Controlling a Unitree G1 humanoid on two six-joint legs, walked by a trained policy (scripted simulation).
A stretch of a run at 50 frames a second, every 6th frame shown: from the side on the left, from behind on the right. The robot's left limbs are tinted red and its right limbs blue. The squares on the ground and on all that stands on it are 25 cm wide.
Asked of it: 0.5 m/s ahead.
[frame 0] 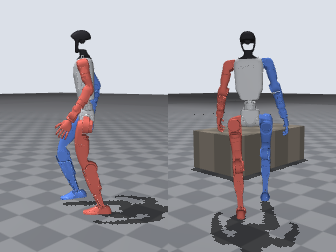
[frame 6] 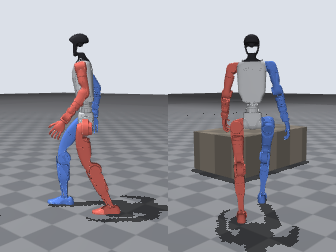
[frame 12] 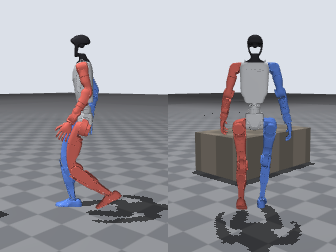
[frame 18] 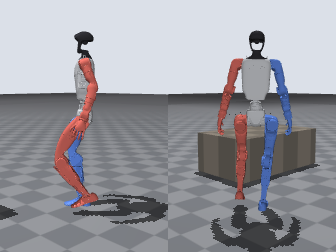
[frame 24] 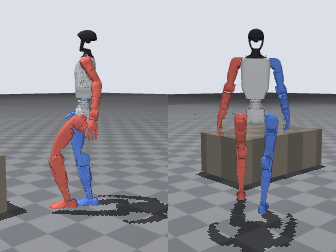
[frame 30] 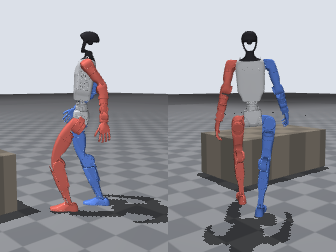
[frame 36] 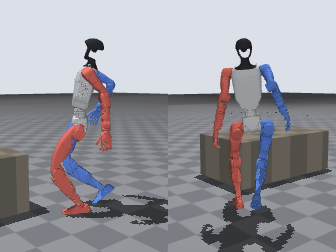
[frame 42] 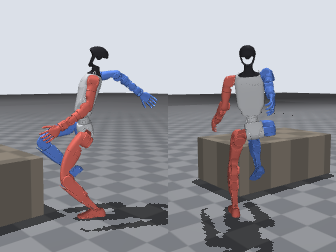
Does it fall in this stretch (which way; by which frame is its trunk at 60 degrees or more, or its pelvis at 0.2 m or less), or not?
no
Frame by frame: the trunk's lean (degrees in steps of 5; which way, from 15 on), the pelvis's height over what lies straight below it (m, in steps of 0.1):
0: 5, 0.8
6: 5, 0.8
12: 5, 0.8
18: 0, 0.8
24: 5, 0.8
30: 10, 0.8
36: 15 backward, 0.7
42: 15 backward, 0.7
